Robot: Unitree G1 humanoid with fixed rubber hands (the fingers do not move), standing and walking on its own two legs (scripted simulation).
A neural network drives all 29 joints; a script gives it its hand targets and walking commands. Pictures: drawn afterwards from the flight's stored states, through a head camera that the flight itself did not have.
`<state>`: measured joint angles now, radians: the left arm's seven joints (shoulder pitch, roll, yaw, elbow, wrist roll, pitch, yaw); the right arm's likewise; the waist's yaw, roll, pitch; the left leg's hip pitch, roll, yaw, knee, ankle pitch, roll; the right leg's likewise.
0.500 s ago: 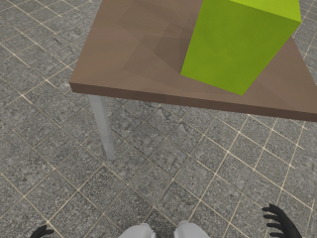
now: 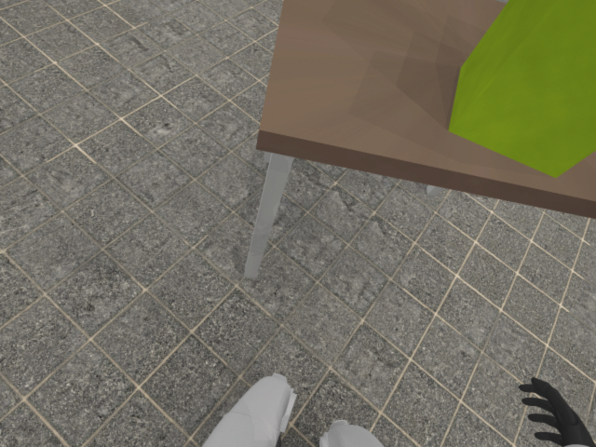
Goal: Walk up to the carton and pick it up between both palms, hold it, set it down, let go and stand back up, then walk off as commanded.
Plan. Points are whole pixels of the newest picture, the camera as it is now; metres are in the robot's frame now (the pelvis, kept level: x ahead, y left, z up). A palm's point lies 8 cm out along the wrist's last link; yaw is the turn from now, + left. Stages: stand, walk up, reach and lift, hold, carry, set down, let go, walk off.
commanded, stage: walk off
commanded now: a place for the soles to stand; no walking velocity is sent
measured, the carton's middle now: (558, 64) +0.72 -0.30 +0.13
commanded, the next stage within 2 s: none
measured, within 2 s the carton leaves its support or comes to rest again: neither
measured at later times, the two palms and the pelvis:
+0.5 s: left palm (41, 413) +0.13 +0.32 -0.10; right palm out of the picture -0.03 -0.34 -0.06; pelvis -0.06 -0.02 +0.00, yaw -5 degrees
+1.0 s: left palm out of the picture -0.06 +0.12 -0.06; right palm out of the picture -0.05 -0.53 -0.07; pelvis -0.13 -0.22 +0.02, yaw +7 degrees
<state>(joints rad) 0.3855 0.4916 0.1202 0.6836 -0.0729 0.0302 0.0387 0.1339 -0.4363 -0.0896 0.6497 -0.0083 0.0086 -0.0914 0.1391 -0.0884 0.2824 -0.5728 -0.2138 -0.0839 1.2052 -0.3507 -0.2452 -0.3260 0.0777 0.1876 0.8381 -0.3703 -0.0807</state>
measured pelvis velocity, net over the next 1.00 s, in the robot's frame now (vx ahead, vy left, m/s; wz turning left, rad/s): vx -0.13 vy -0.22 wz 0.12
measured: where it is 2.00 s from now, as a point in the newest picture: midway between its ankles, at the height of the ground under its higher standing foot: outside the picture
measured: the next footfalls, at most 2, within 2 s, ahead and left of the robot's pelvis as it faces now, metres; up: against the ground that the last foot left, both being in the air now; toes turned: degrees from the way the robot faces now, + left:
right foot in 0.02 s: +0.01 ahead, -0.23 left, +0.00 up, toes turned +4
left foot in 0.06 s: +0.05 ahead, +0.11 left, +0.00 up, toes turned -23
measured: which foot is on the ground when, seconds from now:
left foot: up 0.00-0.04, down 0.06-0.64, up 0.66-1.00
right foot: up 0.00-0.00, down 0.02-0.08, up 0.10-0.60, down 0.62-1.00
